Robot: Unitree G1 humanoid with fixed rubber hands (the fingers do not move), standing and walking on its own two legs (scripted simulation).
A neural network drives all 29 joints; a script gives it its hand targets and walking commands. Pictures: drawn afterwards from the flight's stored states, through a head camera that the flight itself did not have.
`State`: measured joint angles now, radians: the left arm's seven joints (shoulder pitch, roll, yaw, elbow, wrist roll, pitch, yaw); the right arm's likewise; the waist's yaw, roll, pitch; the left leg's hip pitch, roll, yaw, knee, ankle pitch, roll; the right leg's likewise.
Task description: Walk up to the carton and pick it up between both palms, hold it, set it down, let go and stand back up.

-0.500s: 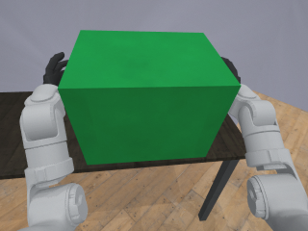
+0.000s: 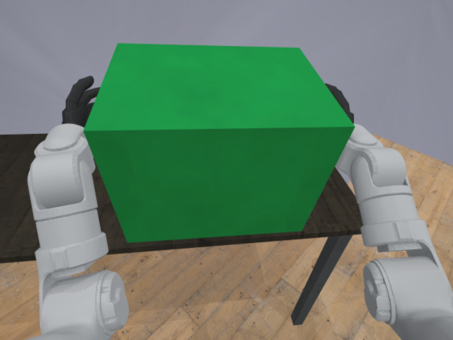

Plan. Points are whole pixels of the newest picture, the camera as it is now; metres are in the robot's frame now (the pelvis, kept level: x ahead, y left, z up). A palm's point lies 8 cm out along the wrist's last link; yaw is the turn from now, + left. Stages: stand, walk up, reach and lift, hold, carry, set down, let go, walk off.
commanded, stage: hold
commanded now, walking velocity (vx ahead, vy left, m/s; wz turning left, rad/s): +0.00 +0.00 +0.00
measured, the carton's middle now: (215, 143) +0.38 +0.01 +0.21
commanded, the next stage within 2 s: none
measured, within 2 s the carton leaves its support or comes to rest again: neither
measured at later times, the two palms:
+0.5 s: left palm (82, 127) +0.35 +0.21 +0.26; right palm (340, 130) +0.36 -0.20 +0.25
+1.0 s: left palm (80, 127) +0.35 +0.21 +0.26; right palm (338, 131) +0.36 -0.19 +0.25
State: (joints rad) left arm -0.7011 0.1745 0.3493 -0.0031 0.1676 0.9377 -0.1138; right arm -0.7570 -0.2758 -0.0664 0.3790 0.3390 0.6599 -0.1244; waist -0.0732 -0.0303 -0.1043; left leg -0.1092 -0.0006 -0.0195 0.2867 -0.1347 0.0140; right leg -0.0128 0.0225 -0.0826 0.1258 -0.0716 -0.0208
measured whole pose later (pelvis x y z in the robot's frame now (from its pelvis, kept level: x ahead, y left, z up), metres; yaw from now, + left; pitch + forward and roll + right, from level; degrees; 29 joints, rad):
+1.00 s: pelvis +0.00 +0.00 +0.00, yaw +0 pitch -3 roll -1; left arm -0.72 0.18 0.35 0.01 0.17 0.94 -0.12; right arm -0.76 -0.27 -0.07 0.39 0.33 0.66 -0.13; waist -0.07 -0.02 -0.10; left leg -0.11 0.00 -0.02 0.29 -0.13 0.01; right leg -0.02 0.02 -0.08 0.13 -0.07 -0.02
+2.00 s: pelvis +0.00 +0.00 +0.00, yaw +0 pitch -2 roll -1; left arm -0.71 0.17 0.35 0.00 0.17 0.94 -0.12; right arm -0.76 -0.28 -0.06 0.38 0.34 0.66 -0.13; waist -0.08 -0.02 -0.11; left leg -0.11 0.00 -0.02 0.29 -0.14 0.01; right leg -0.02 0.02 -0.08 0.12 -0.07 -0.02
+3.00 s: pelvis +0.03 +0.00 +0.00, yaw +0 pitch -5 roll -1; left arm -0.57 0.15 0.27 0.05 0.15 0.59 -0.10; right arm -0.52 -0.23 -0.02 0.40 0.21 0.24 -0.11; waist -0.06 -0.05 -0.01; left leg -0.01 0.00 -0.03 0.29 -0.19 0.01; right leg 0.10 0.02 -0.08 0.11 -0.12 -0.01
